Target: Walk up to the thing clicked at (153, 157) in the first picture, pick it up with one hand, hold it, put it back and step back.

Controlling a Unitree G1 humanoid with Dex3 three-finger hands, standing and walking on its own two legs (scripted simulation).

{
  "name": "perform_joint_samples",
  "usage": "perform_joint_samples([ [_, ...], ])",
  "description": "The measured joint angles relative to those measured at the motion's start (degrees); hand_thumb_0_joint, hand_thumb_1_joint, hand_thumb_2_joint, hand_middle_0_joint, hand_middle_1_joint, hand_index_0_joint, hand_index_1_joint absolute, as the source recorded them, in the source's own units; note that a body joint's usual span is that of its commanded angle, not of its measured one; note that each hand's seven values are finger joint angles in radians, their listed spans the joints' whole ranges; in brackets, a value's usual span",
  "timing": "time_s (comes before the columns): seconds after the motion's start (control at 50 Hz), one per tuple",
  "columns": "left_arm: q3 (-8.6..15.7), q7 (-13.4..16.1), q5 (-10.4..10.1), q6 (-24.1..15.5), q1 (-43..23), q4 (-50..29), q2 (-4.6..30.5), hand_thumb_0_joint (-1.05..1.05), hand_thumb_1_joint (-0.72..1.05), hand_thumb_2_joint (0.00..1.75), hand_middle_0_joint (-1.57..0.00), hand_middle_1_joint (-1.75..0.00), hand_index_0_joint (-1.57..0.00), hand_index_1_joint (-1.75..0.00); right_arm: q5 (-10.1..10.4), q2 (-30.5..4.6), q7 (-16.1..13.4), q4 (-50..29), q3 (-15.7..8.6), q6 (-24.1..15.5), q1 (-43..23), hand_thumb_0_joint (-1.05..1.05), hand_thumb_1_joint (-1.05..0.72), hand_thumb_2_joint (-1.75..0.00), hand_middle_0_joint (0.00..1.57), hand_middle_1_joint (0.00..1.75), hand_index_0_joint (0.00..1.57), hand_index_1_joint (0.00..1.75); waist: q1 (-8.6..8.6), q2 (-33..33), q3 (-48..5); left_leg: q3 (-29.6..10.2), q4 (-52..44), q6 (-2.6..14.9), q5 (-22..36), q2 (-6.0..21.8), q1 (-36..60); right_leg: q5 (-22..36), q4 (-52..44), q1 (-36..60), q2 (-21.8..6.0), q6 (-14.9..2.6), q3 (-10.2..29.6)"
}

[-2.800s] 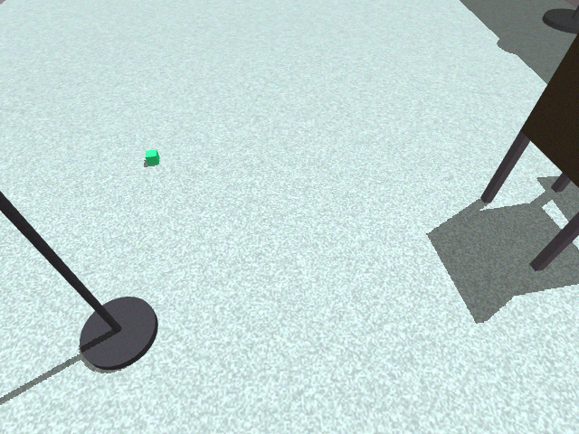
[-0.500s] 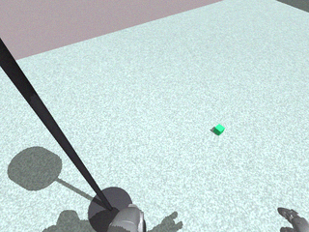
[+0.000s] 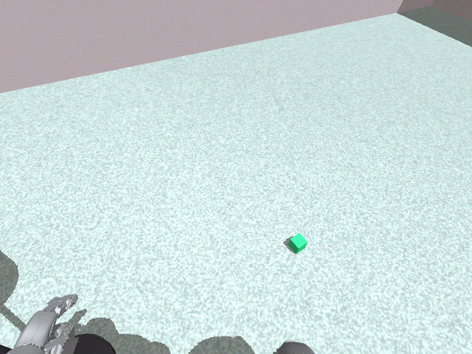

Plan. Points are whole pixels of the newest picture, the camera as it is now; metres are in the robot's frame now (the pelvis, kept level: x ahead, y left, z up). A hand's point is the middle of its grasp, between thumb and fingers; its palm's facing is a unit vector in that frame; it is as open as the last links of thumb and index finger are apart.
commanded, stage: walk up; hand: left
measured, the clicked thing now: (297, 243) +0.67 -0.31 -0.70
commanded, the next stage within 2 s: none
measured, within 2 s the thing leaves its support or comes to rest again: neither
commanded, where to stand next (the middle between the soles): +0.52 -0.74 m, yaw +37 degrees
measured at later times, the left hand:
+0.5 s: hand out of the picture +0.13 +0.08 -0.15, palm faces +0.15 -0.95 -0.28, open 7.4 cm
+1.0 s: hand (329, 344) +0.16 -0.17 -0.11, palm faces +0.38 -0.84 -0.40, open 7.4 cm
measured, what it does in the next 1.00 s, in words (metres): steps to the right, turning left: left foot, then right foot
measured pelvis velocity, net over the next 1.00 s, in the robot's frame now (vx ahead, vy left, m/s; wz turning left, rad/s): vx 0.27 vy -0.43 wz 0.43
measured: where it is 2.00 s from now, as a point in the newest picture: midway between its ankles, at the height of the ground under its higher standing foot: (421, 285)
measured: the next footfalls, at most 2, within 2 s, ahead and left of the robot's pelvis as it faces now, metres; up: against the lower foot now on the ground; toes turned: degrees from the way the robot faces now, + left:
left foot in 0.32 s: +0.21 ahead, -0.02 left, +0.00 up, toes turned +17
right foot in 0.70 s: +0.32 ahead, -0.48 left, +0.00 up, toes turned +17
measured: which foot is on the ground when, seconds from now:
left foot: up 0.00-0.30, down 0.32-0.72, up 0.74-1.00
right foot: down 0.00-0.34, up 0.36-0.68, down 0.70-1.00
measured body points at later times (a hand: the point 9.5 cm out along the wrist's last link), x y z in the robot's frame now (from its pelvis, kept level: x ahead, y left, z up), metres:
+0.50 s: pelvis +0.14 -0.19 +0.01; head +0.17 -0.14 +0.45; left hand +0.13 +0.13 -0.13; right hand +0.29 -0.51 -0.06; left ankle +0.18 -0.04 -0.70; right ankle +0.16 -0.32 -0.62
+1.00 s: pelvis +0.27 -0.43 +0.02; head +0.31 -0.40 +0.47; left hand +0.14 -0.12 -0.09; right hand +0.49 -0.71 -0.07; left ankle +0.30 -0.32 -0.66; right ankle +0.28 -0.49 -0.70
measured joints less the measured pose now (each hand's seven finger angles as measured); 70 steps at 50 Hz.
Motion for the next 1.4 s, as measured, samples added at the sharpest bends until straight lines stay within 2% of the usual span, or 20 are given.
perform_joint_samples([
  [0.04,-1.1,0.8,0.4,-0.4,1.1,0.7,-1.9,0.00,0.91,0.89,-0.20,-0.30,-0.20,-0.30,0.0,-1.7,-1.6,1.1,-1.3,1.2,-1.0,0.01,-0.90,-0.90,0.21,0.30,0.21,0.31,0.63,1.7,-0.2,1.7,14.2,-0.04,-1.4,-3.0,-5.5,-2.6,1.4,1.2,-0.1,-0.17,-2.7],
  [0.1,-2.1,1.6,-0.1,-0.1,4.3,2.7,-4.0,0.00,0.91,0.89,-0.20,-0.30,-0.20,-0.30,0.8,-2.4,-2.1,2.0,-1.5,1.0,-2.6,0.01,-0.91,-0.90,0.20,0.30,0.20,0.30,2.31,2.6,-0.9,10.0,23.0,-0.13,2.9,-5.8,-10.4,-2.1,-4.3,6.4,0.0,-1.68,-5.5],
  [0.22,-0.8,2.6,0.5,0.4,8.6,4.2,-1.2,0.00,0.90,0.89,-0.20,-0.30,-0.20,-0.30,1.4,0.7,-0.4,-1.3,0.2,-1.6,-4.2,0.01,-0.91,-0.90,0.20,0.30,0.20,0.30,6.30,0.5,1.3,15.4,8.5,0.39,7.9,-7.7,-12.0,-2.4,-11.6,13.1,3.8,-6.59,-11.2],
  [0.32,-0.8,2.7,0.7,1.8,10.5,2.8,0.1,0.01,0.90,0.89,-0.20,-0.30,-0.20,-0.30,1.9,2.7,-0.7,-4.3,1.2,-2.8,-3.0,0.00,-0.91,-0.90,0.20,0.30,0.20,0.30,7.97,-1.9,3.7,17.5,-7.9,2.17,17.4,-9.5,-5.6,-9.0,-5.7,13.7,5.6,-8.64,-15.5],
  [0.34,-0.9,2.8,0.6,2.1,10.7,2.6,-0.1,0.01,0.90,0.89,-0.20,-0.30,-0.20,-0.30,1.7,3.0,-1.2,-4.7,1.1,-3.0,-2.7,0.00,-0.91,-0.90,0.20,0.30,0.20,0.30,7.41,-2.9,4.1,16.9,-8.1,2.20,14.1,-10.4,-4.8,-10.6,-1.4,12.3,5.1,-8.34,-15.0],
  [0.38,-1.4,3.0,0.9,3.0,10.3,2.5,-1.3,0.01,0.90,0.89,-0.20,-0.30,-0.20,-0.30,1.4,3.4,-2.2,-6.0,1.1,-2.5,-2.7,0.00,-0.91,-0.90,0.20,0.30,0.21,0.30,6.21,-4.6,5.4,16.2,-4.7,1.50,12.4,-11.3,-5.8,-11.7,10.7,7.4,5.6,-5.01,-9.4],
  [0.44,-2.9,2.6,0.9,3.8,10.6,2.1,-2.4,0.01,0.91,0.89,-0.20,-0.30,-0.20,-0.30,2.2,3.9,-3.2,-6.7,1.4,-1.5,-3.5,0.00,-0.90,-0.90,0.21,0.30,0.21,0.31,4.61,-5.4,5.8,14.8,-3.9,0.16,11.7,-9.8,-4.5,-10.8,25.4,0.0,6.1,-1.87,-3.1],
  [0.5,-2.9,2.0,0.7,4.0,9.7,1.6,-2.3,0.01,0.90,0.89,-0.20,-0.30,-0.20,-0.30,1.9,4.4,-3.6,-7.1,1.6,-1.9,-2.7,0.00,-0.90,-0.90,0.21,0.30,0.21,0.31,2.89,-5.6,4.7,11.9,-4.1,-1.03,11.4,-7.7,-3.6,-9.1,27.9,-4.6,3.1,-0.76,0.8],
  [0.58,-1.6,1.3,0.3,3.6,6.9,-0.4,-0.5,0.01,0.90,0.89,-0.20,-0.30,-0.20,-0.30,0.8,3.8,-2.8,-6.5,2.0,-2.3,-1.0,0.00,-0.90,-0.90,0.21,0.30,0.21,0.31,1.84,-5.7,3.6,7.2,-2.3,-2.20,9.8,-4.8,-4.7,-6.9,20.3,-5.6,-0.8,-1.74,5.3],
  [0.68,0.2,1.1,0.1,3.6,4.6,-1.3,2.5,0.00,0.90,0.89,-0.20,-0.30,-0.20,-0.30,-0.7,1.6,-2.0,-5.5,1.3,-1.9,-0.4,0.00,-0.90,-0.90,0.21,0.30,0.21,0.31,0.19,-5.1,1.5,0.8,0.5,-3.00,7.4,-1.3,-8.2,-7.8,9.8,-2.6,-1.4,-2.56,3.9],
  [0.72,0.6,1.6,0.1,2.6,4.4,-0.8,1.8,0.00,0.91,0.89,-0.20,-0.30,-0.20,-0.30,-1.0,-0.5,-2.5,-4.0,0.5,-0.9,-1.4,0.01,-0.90,-0.90,0.21,0.30,0.21,0.31,0.29,-1.6,1.8,-3.9,3.5,-0.80,3.5,1.1,-9.8,-9.0,8.9,-1.0,1.3,-0.42,0.1],
  [0.76,-0.3,2.2,0.6,1.6,5.3,-0.8,0.2,0.00,0.91,0.89,-0.20,-0.30,-0.20,-0.30,-0.6,-1.5,-3.8,-1.5,-0.8,0.9,-2.3,0.01,-0.90,-0.90,0.21,0.30,0.21,0.31,1.25,0.4,1.6,-6.1,14.5,-0.24,-3.8,-2.1,-13.3,-10.6,11.0,-0.9,2.1,-0.66,-2.5],
  [0.86,-2.2,3.3,0.4,2.1,9.1,2.7,-3.8,0.00,0.90,0.89,-0.20,-0.30,-0.20,-0.30,1.3,-0.8,-4.4,0.6,-0.9,0.6,-4.9,0.01,-0.91,-0.90,0.20,0.30,0.20,0.30,3.97,1.5,1.3,6.8,24.6,-0.17,0.6,-9.0,-16.3,-6.4,0.2,5.4,2.9,-3.83,-5.2],
  [1.0,-1.9,4.1,1.3,2.2,11.6,2.4,-2.0,0.01,0.90,0.89,-0.20,-0.30,-0.21,-0.30,2.0,2.4,-3.0,-1.4,1.6,-1.6,-4.9,0.01,-0.91,-0.90,0.20,0.30,0.20,0.30,7.64,-0.4,4.6,14.4,5.1,1.21,6.3,-11.9,-10.6,-3.8,-8.4,10.5,6.6,-9.04,-9.4],
  [1.06,-2.2,4.3,1.1,2.9,11.6,1.4,-1.3,0.01,0.90,0.89,-0.20,-0.30,-0.20,-0.30,2.1,3.5,-2.8,-2.8,2.0,-2.4,-3.1,0.00,-0.90,-0.90,0.20,0.30,0.21,0.30,7.75,-1.1,5.4,15.2,-7.6,1.78,15.6,-11.9,-4.4,-6.7,-4.7,10.0,7.9,-10.26,-11.9],
  [1.08,-2.3,4.4,0.9,3.0,11.2,1.3,-1.2,0.01,0.90,0.89,-0.20,-0.30,-0.20,-0.30,1.9,3.8,-3.0,-3.2,1.9,-2.5,-2.8,0.00,-0.90,-0.90,0.20,0.30,0.21,0.30,7.07,-2.1,5.9,14.7,-8.3,1.73,13.9,-12.7,-3.6,-8.1,-1.0,8.7,7.4,-9.56,-11.8],
  [1.14,-3.1,4.6,0.8,3.6,9.6,1.2,-2.6,0.01,0.90,0.89,-0.20,-0.30,-0.20,-0.30,1.7,3.7,-3.6,-4.9,1.6,-1.6,-3.0,0.00,-0.90,-0.90,0.21,0.30,0.21,0.31,5.26,-3.2,7.5,14.0,-4.1,0.95,12.0,-12.3,-4.6,-12.8,17.1,1.7,8.4,-3.06,-5.5],
  [1.18,-3.9,4.2,0.7,3.9,9.3,1.3,-2.9,0.01,0.90,0.89,-0.20,-0.30,-0.20,-0.30,2.2,3.5,-4.1,-5.4,1.3,-1.0,-4.2,0.00,-0.90,-0.90,0.21,0.30,0.21,0.31,3.86,-3.1,7.6,13.4,-3.4,0.40,11.7,-10.4,-4.0,-12.8,26.4,-2.2,8.0,-1.52,-2.0],
  [1.3,-2.1,2.6,-0.3,3.9,4.7,0.2,0.2,0.01,0.90,0.89,-0.20,-0.30,-0.21,-0.30,1.0,2.7,-3.7,-6.1,1.0,-1.6,-2.8,0.00,-0.90,-0.90,0.21,0.30,0.21,0.31,1.04,-3.3,5.7,7.4,-0.3,-0.68,10.8,-5.0,-6.6,-7.1,25.2,-5.0,1.7,-2.56,6.7],
  [1.4,0.0,2.1,-0.6,3.5,2.5,-1.1,4.1,0.00,0.90,0.89,-0.20,-0.30,-0.20,-0.30,-0.7,0.5,-2.4,-5.3,0.4,-1.0,-2.6,0.00,-0.90,-0.90,0.21,0.30,0.21,0.31,0.29,-3.8,4.1,1.6,3.2,-1.82,9.6,-0.8,-11.7,-10.1,11.6,-0.4,-0.6,-2.72,5.5],
])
